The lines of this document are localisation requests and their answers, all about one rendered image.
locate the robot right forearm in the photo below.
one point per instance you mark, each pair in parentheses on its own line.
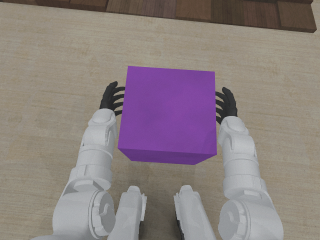
(240,162)

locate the left robot shin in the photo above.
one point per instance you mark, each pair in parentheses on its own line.
(132,188)

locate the right robot hand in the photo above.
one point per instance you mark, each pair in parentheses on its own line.
(228,106)

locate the left robot hand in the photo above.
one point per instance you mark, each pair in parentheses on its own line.
(108,98)

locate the right robot upper arm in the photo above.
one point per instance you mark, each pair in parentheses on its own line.
(245,220)

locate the robot left forearm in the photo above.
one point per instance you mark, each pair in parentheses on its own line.
(93,166)

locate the robot right foot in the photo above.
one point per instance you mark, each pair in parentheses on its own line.
(179,226)

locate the carton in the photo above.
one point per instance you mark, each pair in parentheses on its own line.
(168,116)

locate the left robot upper arm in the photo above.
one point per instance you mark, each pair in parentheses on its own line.
(84,215)

